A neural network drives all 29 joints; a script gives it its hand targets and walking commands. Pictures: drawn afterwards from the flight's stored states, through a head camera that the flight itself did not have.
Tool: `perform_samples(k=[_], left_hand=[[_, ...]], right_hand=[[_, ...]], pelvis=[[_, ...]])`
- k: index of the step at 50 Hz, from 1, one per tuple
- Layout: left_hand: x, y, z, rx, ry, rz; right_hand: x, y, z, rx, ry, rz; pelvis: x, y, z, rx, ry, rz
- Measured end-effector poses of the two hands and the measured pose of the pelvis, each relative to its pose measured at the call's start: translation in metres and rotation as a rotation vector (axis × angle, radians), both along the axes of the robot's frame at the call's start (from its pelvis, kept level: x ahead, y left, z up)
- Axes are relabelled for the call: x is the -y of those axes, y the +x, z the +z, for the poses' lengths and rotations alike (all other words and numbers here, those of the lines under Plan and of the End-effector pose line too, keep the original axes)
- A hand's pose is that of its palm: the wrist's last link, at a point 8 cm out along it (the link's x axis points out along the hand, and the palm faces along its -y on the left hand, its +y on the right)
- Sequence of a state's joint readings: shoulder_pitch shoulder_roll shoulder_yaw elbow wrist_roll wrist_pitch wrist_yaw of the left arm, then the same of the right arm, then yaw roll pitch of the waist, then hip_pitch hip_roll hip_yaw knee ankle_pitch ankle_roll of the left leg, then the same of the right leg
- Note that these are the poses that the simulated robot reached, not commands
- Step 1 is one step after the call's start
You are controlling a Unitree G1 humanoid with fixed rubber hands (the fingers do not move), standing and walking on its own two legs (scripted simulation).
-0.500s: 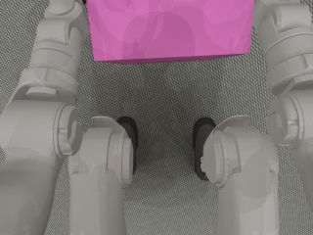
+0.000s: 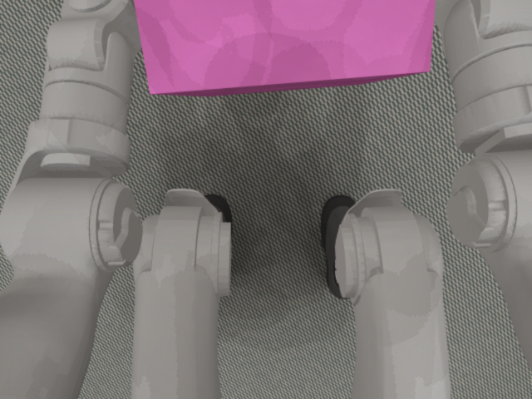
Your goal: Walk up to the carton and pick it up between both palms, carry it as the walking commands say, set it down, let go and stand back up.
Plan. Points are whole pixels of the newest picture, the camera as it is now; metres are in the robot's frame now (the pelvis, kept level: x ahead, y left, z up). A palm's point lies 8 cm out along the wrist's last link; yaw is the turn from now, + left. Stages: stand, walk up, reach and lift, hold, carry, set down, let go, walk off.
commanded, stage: reach and lift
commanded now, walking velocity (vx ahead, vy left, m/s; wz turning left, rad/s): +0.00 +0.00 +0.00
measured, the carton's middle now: out of the picture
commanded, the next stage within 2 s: none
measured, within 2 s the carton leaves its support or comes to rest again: neither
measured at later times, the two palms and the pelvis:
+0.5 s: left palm out of the picture +0.55 +0.18 -0.10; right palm out of the picture +0.57 -0.15 -0.10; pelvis +0.00 +0.00 +0.04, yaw +0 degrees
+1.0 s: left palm out of the picture +0.53 +0.18 -0.04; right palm out of the picture +0.55 -0.15 -0.03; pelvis -0.01 +0.00 +0.09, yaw +0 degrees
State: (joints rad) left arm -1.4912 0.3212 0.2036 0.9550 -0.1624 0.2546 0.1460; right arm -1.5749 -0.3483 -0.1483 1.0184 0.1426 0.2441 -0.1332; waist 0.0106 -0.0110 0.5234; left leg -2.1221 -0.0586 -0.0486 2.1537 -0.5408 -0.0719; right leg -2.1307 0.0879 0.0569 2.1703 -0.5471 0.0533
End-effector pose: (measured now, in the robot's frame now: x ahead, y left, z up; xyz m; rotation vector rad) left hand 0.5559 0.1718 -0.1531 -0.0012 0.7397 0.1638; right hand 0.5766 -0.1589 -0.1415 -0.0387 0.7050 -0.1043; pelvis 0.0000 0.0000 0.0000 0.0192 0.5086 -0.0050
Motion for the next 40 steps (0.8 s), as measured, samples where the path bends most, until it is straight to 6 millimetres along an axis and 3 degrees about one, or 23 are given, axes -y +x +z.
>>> perform_samples(k=[6,16,40], left_hand=[[0.003,0.002,0.012,-0.013,0.019,-0.021],[-0.006,-0.006,0.024,0.006,-0.009,0.04],[-0.002,-0.015,0.085,0.039,-0.034,0.034]], right_hand=[[0.004,-0.003,0.007,-0.012,0.009,-0.008],[-0.006,-0.001,0.018,0.004,0.034,0.003],[-0.001,-0.016,0.08,0.036,0.057,-0.027]], pelvis=[[-0.001,0.001,0.012,-0.008,-0.003,-0.004],[0.003,0.005,0.028,-0.024,0.013,-0.006],[0.001,-0.009,0.066,0.008,0.006,-0.007]])
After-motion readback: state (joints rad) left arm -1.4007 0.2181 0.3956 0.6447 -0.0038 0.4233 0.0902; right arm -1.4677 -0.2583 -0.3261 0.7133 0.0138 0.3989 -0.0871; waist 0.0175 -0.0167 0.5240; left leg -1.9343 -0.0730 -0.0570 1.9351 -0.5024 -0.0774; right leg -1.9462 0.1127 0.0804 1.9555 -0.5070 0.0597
